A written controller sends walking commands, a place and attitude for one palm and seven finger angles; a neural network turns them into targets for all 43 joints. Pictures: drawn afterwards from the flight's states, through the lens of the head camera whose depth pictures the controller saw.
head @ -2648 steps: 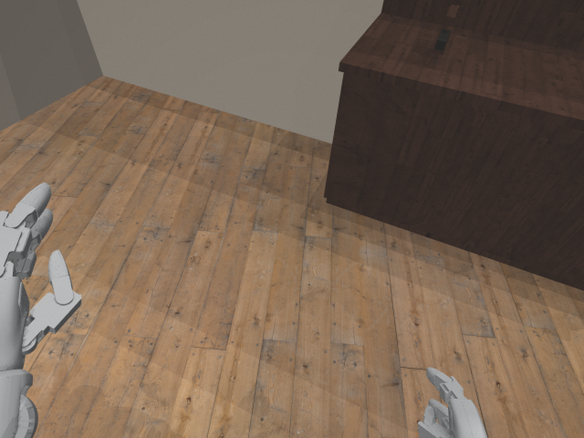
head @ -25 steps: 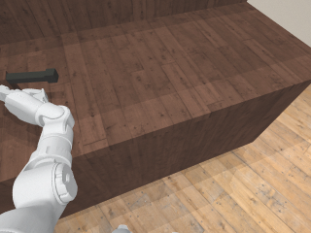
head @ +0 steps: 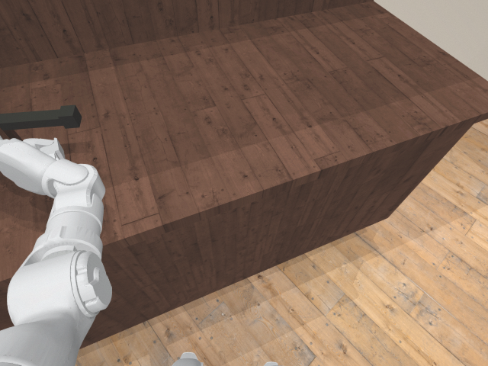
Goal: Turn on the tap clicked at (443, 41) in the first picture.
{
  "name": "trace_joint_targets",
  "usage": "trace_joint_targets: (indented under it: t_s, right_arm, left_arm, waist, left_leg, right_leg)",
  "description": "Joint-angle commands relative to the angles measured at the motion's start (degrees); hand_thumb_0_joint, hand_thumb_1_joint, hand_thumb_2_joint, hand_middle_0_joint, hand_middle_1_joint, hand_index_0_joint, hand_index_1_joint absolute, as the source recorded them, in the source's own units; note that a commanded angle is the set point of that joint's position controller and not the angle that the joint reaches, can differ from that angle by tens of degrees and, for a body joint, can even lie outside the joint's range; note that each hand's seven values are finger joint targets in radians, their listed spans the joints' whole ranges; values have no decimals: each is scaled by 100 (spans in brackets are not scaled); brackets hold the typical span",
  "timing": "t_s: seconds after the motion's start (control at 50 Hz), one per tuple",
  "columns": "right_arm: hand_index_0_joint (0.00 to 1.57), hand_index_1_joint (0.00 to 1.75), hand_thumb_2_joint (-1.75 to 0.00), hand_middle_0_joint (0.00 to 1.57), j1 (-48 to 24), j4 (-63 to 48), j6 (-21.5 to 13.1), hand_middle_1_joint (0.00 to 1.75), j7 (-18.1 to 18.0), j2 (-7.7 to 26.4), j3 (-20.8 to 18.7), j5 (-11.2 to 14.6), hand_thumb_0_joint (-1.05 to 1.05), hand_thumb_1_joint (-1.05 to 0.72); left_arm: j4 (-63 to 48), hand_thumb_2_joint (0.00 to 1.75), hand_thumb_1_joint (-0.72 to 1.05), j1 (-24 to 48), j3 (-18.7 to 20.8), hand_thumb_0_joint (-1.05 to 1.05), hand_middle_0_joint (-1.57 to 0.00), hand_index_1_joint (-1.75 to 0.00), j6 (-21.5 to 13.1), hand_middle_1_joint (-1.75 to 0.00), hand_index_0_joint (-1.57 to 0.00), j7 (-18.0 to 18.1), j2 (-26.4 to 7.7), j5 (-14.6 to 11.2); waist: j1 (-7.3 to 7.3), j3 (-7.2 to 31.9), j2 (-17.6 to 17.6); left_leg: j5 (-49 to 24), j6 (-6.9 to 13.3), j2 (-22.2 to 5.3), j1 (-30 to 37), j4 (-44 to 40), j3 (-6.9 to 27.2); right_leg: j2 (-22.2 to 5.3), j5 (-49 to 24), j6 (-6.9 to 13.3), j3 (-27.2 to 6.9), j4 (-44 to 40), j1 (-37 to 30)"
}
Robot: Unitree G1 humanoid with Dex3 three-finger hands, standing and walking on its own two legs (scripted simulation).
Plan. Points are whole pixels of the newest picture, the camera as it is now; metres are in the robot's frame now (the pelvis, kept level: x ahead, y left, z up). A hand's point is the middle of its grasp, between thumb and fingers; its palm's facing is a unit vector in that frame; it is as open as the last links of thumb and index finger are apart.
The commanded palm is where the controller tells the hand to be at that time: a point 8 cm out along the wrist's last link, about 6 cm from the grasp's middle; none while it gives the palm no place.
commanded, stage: push the lever round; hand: left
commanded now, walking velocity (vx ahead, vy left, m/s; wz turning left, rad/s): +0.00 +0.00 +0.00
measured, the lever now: (70, 116) +0.53 +0.29 +0.09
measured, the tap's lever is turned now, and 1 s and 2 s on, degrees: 76 76 76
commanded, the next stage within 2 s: none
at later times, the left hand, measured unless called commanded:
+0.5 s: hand (56, 143) +0.47 +0.29 +0.09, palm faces +0.90 -0.42 -0.12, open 8.6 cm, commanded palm +0.46 +0.26 +0.09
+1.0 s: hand (57, 143) +0.47 +0.29 +0.09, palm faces +0.90 -0.42 -0.10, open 8.6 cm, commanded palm +0.47 +0.27 +0.09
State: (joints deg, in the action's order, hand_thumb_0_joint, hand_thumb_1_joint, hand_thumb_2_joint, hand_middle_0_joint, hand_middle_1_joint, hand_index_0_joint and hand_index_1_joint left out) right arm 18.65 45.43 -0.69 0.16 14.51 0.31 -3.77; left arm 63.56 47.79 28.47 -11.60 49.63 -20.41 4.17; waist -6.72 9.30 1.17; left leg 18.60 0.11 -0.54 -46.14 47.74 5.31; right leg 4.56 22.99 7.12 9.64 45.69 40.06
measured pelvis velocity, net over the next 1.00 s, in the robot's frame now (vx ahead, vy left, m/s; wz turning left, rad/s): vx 0.01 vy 0.01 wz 0.01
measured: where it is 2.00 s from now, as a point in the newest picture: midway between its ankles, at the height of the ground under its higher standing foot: outside the picture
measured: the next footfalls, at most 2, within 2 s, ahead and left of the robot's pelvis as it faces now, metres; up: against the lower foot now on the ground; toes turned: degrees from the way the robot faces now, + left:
none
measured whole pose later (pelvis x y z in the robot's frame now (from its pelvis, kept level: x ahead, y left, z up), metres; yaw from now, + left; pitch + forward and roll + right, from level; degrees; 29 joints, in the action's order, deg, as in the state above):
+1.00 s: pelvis +0.01 +0.01 +0.00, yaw +1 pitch +17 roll -1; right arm 17.3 46.2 -1.3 1.2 13.6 -0.5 -5.1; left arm 60.5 47.4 27.4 -12.1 53.1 -15.7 5.3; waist -5.3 9.2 1.3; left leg 19.4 -1.2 0.4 -45.5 48.2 5.4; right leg 3.7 24.2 6.6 9.6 46.2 39.1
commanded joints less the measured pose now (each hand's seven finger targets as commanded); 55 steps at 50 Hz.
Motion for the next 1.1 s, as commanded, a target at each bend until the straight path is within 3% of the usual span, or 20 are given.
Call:
trace_joint_targets:
  t_s: [0.0, 0.02, 0.06, 0.1, 0.12, 0.16, 0.22, 0.3, 0.32, 0.36, 0.42, 0.46, 0.54, 0.58, 0.64, 0.78, 0.86, 0.94, 0.98, 1.08]
  right_arm:
    - [20, 30, -90, 20, 388, -372, -186, 30, -38, 882, -283, -19, 0, -90]
    - [20, 30, -90, 20, 410, -339, -173, 30, -39, 898, -293, -26, 0, -90]
    - [20, 30, -90, 20, 445, -357, -192, 30, -9, 876, -297, -40, 0, -90]
    - [20, 30, -90, 20, 439, -334, -200, 30, 0, 864, -288, -45, 0, -90]
    - [20, 30, -90, 20, 455, -309, -184, 30, -3, 895, -294, -54, 0, -90]
    - [20, 30, -90, 20, 438, -355, -212, 30, 14, 866, -292, -57, 0, -90]
    - [20, 30, -90, 20, 458, -325, -202, 30, -1, 888, -308, -58, 0, -90]
    - [20, 30, -90, 20, 440, -335, -236, 30, 21, 859, -300, -60, 0, -90]
    - [20, 30, -90, 20, 465, -299, -225, 30, 13, 878, -311, -72, 0, -90]
    - [20, 30, -90, 20, 445, -325, -241, 30, 27, 857, -308, -69, 0, -90]
    - [20, 30, -90, 20, 482, -274, -227, 30, 27, 855, -326, -89, 0, -90]
    - [20, 30, -90, 20, 456, -289, -238, 30, 44, 819, -316, -86, 0, -90]
    - [20, 30, -90, 20, 488, -248, -237, 30, 66, 816, -341, -125, 0, -90]
    - [20, 30, -90, 20, 456, -262, -248, 30, 79, 799, -341, -129, 0, -90]
    - [20, 30, -90, 20, 460, -251, -230, 30, 87, 794, -360, -150, 0, -90]
    - [20, 30, -90, 20, 396, -245, -222, 30, 84, 780, -363, -152, 0, -90]
    - [20, 30, -90, 20, 401, -251, -192, 30, 53, 783, -361, -149, 0, -90]
    - [20, 30, -90, 20, 359, -248, -189, 30, 49, 776, -359, -142, 0, -90]
    - [20, 30, -90, 20, 341, -263, -179, 30, 28, 786, -353, -140, 0, -90]
    - [20, 30, -90, 20, 332, -287, -157, 30, 1, 787, -351, -129, 0, -90]
  left_arm:
    - [-1210, 90, 90, 3337, -780, 0, -15, -15, -228, -15, -15, -630, -855, 413]
    - [-1222, 90, 90, 3368, -693, 0, -15, -15, -240, -15, -15, -628, -972, 424]
    - [-1387, 90, 90, 3504, -778, 0, -15, -15, -267, -15, -15, -603, -865, 458]
    - [-1129, 90, 90, 3338, -786, 0, -15, -15, -225, -15, -15, -589, -808, 484]
    - [-1108, 90, 90, 3342, -707, 0, -15, -15, -218, -15, -15, -590, -897, 484]
    - [-1248, 90, 90, 3433, -830, 0, -15, -15, -221, -15, -15, -582, -760, 497]
    - [-1287, 90, 90, 3470, -683, 0, -15, -15, -249, -15, -15, -584, -967, 496]
    - [-1307, 90, 90, 3498, -1008, 0, -15, -15, -253, -15, -15, -577, -546, 515]
    - [-1295, 90, 90, 3521, -890, 0, -15, -15, -261, -15, -15, -572, -685, 521]
    - [-1405, 90, 90, 3552, -1022, 0, -15, -15, -270, -15, -15, -553, -505, 517]
    - [-1391, 90, 90, 3522, -894, 0, -15, -15, -281, -15, -15, -526, -610, 543]
    - [-1484, 90, 90, 3584, -1147, 0, -15, -15, -277, -15, -15, -547, -295, 546]
    - [-1527, 90, 90, 3589, -1087, 0, -15, -15, -307, -15, -15, -496, -309, 610]
    - [-1564, 90, 90, 3621, -1233, 0, -15, -15, -307, -15, -15, -488, -92, 610]
    - [-1588, 90, 90, 3579, -1075, 0, -15, -15, -308, -15, -15, -443, -229, 637]
    - [-1574, 90, 90, 3622, -1256, 0, -15, -15, -273, -15, -15, -432, -6, 664]
    - [-1559, 90, 90, 3551, -1069, 0, -15, -15, -275, -15, -15, -419, -224, 656]
    - [-1561, 90, 90, 3612, -1198, 0, -15, -15, -275, -15, -15, -415, -69, 671]
    - [-1416, 90, 90, 3469, -1043, 0, -15, -15, -253, -15, -15, -392, -247, 670]
    - [-1499, 90, 90, 3538, -930, 0, -15, -15, -273, -15, -15, -379, -427, 691]
  waist:
    - [-573, 1687, 376]
    - [-548, 1754, 457]
    - [-559, 1947, 636]
    - [-586, 1680, 471]
    - [-575, 1666, 415]
    - [-584, 1745, 424]
    - [-561, 1832, 474]
    - [-622, 1756, 602]
    - [-601, 1776, 531]
    - [-620, 1870, 567]
    - [-591, 1923, 538]
    - [-629, 1886, 585]
    - [-614, 1957, 583]
    - [-626, 1893, 562]
    - [-594, 2007, 574]
    - [-608, 1861, 550]
    - [-575, 1951, 412]
    - [-587, 1881, 552]
    - [-580, 1800, 382]
    - [-569, 1831, 447]
  left_leg:
    - [38, 362, 100, 1017, -273, -123]
    - [8, 357, 109, 1006, -238, -111]
    - [-100, 353, 112, 1211, -246, -105]
    - [-28, 361, 103, 1095, -267, -110]
    - [-30, 367, 112, 1050, -233, -108]
    - [-31, 367, 123, 1065, -236, -117]
    - [-50, 354, 114, 1018, -189, -119]
    - [-102, 363, 104, 1350, -275, -108]
    - [-91, 367, 109, 1307, -252, -102]
    - [-143, 366, 118, 1400, -264, -123]
    - [-274, 360, 124, 1402, -216, -111]
    - [-342, 347, 120, 1517, -239, -115]
    - [-516, 343, 134, 1638, -209, -108]
    - [-516, 344, 146, 1686, -223, -123]
    - [-602, 336, 165, 1660, -164, -129]
    - [-555, 331, 160, 1743, -238, -117]
    - [-555, 337, 170, 1617, -218, -143]
    - [-549, 329, 159, 1748, -269, -136]
    - [-418, 347, 165, 1561, -266, -156]
    - [-379, 348, 157, 1512, -299, -168]
  right_leg:
    - [-558, -1213, -876, -1396, -1103, -822]
    - [-563, -1301, -861, -1412, -1071, -840]
    - [-532, -1394, -838, -1328, -1002, -800]
    - [-512, -1251, -840, -1288, -1035, -711]
    - [-518, -1296, -841, -1323, -1043, -721]
    - [-524, -1304, -857, -1336, -1037, -741]
    - [-559, -1422, -864, -1403, -1026, -829]
    - [-451, -1198, -796, -1223, -1005, -529]
    - [-465, -1222, -790, -1245, -1016, -563]
    - [-459, -1272, -798, -1220, -1003, -585]
    - [-464, -1532, -789, -1211, -949, -640]
    - [-464, -1605, -793, -1164, -931, -592]
    - [-429, -1673, -752, -1080, -862, -550]
    - [-418, -1663, -756, -1075, -893, -513]
    - [-433, -1826, -762, -1078, -833, -581]
    - [-393, -1555, -715, -1018, -867, -454]
    - [-429, -1724, -746, -1061, -854, -645]
    - [-388, -1499, -696, -1008, -867, -497]
    - [-411, -1468, -738, -1065, -919, -595]
    - [-438, -1485, -750, -1103, -944, -707]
